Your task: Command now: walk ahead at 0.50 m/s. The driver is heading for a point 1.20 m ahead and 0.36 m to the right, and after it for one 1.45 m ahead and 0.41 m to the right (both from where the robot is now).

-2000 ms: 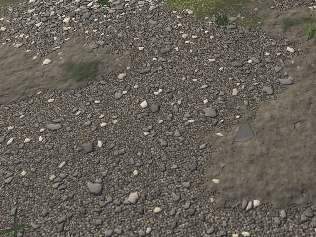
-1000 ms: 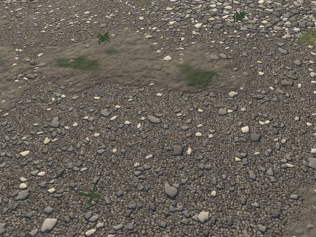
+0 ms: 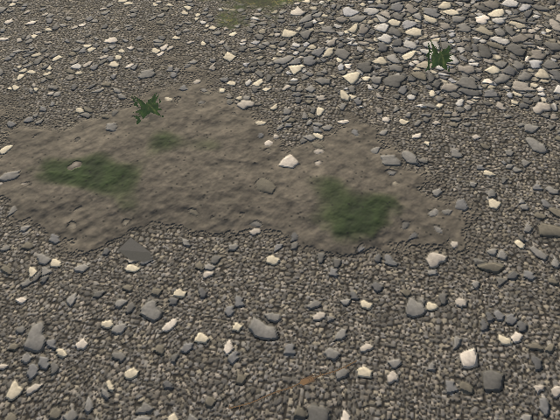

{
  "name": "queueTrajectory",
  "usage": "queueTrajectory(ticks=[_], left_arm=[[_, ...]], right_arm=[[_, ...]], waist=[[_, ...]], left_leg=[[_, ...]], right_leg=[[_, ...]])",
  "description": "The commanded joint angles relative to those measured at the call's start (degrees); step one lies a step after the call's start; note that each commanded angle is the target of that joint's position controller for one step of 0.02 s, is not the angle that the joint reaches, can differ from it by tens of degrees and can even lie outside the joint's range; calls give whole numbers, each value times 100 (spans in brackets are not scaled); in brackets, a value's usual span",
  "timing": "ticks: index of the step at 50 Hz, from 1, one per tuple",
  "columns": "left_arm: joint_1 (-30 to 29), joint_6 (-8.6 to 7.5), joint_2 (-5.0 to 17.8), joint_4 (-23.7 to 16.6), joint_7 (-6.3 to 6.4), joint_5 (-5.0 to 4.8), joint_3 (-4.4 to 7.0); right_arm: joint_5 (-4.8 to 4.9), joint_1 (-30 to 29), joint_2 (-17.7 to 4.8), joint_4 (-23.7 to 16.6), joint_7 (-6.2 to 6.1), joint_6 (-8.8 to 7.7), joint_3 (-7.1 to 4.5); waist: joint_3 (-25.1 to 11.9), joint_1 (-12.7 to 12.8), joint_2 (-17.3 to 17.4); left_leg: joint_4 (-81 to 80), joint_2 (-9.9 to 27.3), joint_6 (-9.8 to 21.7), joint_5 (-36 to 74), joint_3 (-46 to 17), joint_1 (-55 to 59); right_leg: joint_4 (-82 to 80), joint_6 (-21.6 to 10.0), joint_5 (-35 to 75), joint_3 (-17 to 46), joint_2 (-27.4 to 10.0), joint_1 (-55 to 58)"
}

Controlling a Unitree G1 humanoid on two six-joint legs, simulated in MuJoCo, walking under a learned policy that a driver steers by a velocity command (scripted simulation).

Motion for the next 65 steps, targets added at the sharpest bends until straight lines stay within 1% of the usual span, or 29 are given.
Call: queueTrajectory(ticks=[1,3,6,12,17,20,22,23,24,25,26,27,28,29,32,35,41,45,48,50,51,52,53,54,56,58,59,62,65], left_arm=[[846,-60,536,138,17,-72,173],[951,-137,371,310,34,-78,115],[1309,-231,565,526,30,-119,162],[1845,-204,541,758,38,-118,125],[2281,-167,591,974,106,-53,124],[2151,-133,684,1025,165,-12,155],[1953,-102,748,1024,167,-21,172],[1925,-103,659,965,154,-50,134],[2220,-112,205,736,101,-231,14],[2455,-106,347,800,89,-222,101],[1975,-74,627,736,106,-114,187],[1574,-110,519,637,70,-91,167],[1444,-101,381,633,51,-89,158],[1444,-34,332,624,25,8,162],[1535,147,146,686,-68,35,143],[883,229,180,466,-101,5,152],[-273,189,46,41,-153,-30,48],[-781,168,46,-227,-173,-3,9],[-401,162,162,-187,-136,20,79],[600,131,380,94,-103,41,212],[1460,98,637,335,-67,111,343],[1989,109,1265,356,17,160,538],[1766,185,1514,275,0,21,586],[1527,234,1339,311,27,-104,552],[935,209,801,240,58,-111,420],[761,115,631,203,101,-167,343],[855,52,680,216,96,-179,345],[1173,-7,930,243,83,-176,399],[1563,27,928,248,71,-165,398]], right_arm=[[-50,-102,-550,-401,30,-64,-146],[-144,33,-362,-348,110,84,-115],[-164,-384,-298,-481,180,191,-112],[-94,-1847,-239,-937,210,173,-43],[-78,-2535,-301,-1178,181,133,-24],[-82,-2377,-407,-1196,152,66,-79],[-110,-1212,-542,-817,79,-16,-187],[-200,-195,-790,-492,15,-79,-294],[-334,619,-1381,-397,-46,-102,-448],[-160,503,-1471,-366,19,-5,-490],[-24,-164,-1186,-461,42,33,-430],[-6,-610,-786,-541,63,1,-328],[-29,-825,-542,-528,66,-38,-258],[-13,-837,-393,-442,43,-81,-208],[-20,-487,-423,-240,13,-221,-197],[-32,-198,-524,-132,-7,-270,-211],[-25,178,-446,-23,-68,-287,-144],[-58,567,-502,143,-162,-237,-149],[-80,435,-686,132,-233,-169,-191],[-97,320,-839,66,-232,-76,-241],[-62,173,-879,-48,-206,-56,-251],[27,202,-524,-357,-132,-88,-179],[52,29,-482,-701,-36,-145,-201],[-34,-597,-670,-818,-6,-199,-229],[-1,-673,-609,-843,2,-266,-224],[-192,-498,-492,-840,15,-49,-207],[-224,-510,-456,-883,36,49,-207],[-216,-1012,-433,-1142,77,179,-197],[-184,-1782,-489,-1442,92,200,-188]], waist=[[-327,248,-237],[-315,45,-394],[-156,11,-359],[151,337,-399],[234,542,-462],[169,355,-488],[-414,-170,-404],[-1007,-530,-195],[-1831,-578,784],[-2161,-408,1272],[-1254,-173,537],[-643,-74,208],[-316,112,113],[-181,261,237],[-226,409,241],[42,326,219],[237,75,235],[301,-62,234],[-11,203,427],[-592,616,510],[-1010,1050,326],[-1633,1118,-593],[-1944,818,-1201],[-1196,801,-360],[-288,345,202],[-255,54,83],[-298,25,16],[-216,107,-165],[-110,394,-317]], left_leg=[[702,576,31,585,-336,-2099],[370,653,-96,719,-246,-1649],[-45,775,-246,1082,-67,-2001],[-1824,799,-426,2214,271,-2422],[-2690,618,-260,2210,388,-2400],[-3049,442,-15,1609,426,-1963],[-3533,77,214,1488,601,-476],[-3609,386,419,1520,255,961],[-3851,2030,927,733,-1983,2644],[-4661,2691,1393,726,-3961,2965],[-4687,2422,1227,496,-3143,2240],[-4875,2190,1096,755,-2412,1420],[-5087,1887,861,1119,-1853,841],[-5197,1663,705,1520,-1460,458],[-5375,1496,633,2287,-800,268],[-5619,1446,528,2313,-336,360],[-5638,1337,279,3219,486,773],[-5259,1554,254,4212,802,1594],[-4262,1665,190,6471,1083,1990],[-2636,1683,170,7023,1212,1863],[-1276,1587,42,6048,1292,1037],[829,1068,-191,2909,1382,-748],[2263,-132,-367,-786,440,-2568],[2145,394,-286,-186,-243,-3196],[1128,778,-321,525,-192,-2764],[532,904,-517,589,-193,-2123],[370,883,-599,585,-130,-2045],[-316,884,-790,1078,21,-2294],[-1130,832,-862,1710,43,-2691]], right_leg=[[-1915,-823,487,2331,-1757,1839],[-2117,-668,997,1774,-1493,1372],[-2384,-702,1180,1400,-1375,1305],[-2540,-547,1578,913,-1123,1620],[-2297,-557,2122,880,-1378,2435],[-1794,-462,3135,822,-1536,2803],[-420,-293,4314,594,-1347,2675],[820,-179,3570,410,-1093,1908],[2872,77,1083,45,-456,156],[4139,104,-2029,517,272,-972],[4395,29,-1610,905,-171,-1410],[4166,25,-1128,900,-386,-1408],[3778,35,-832,871,-583,-1183],[3480,97,-703,861,-697,-930],[3274,230,-462,789,-673,-754],[2873,307,143,821,-732,-1374],[1239,304,1145,387,-603,-1490],[538,75,836,-14,-459,-1485],[347,-259,49,-327,-39,-797],[67,-568,-326,-394,327,337],[-367,-830,-203,49,176,1619],[-515,-1425,-478,2177,-1355,3196],[-1404,-2171,21,4979,-2335,4009],[-1516,-1899,-52,4064,-2078,3535],[-1797,-1363,800,2918,-1608,2083],[-1884,-1141,1516,2250,-1148,1391],[-1882,-1146,1826,2154,-1051,1294],[-1993,-1063,1937,2002,-837,1155],[-1993,-871,1867,2123,-752,1435]])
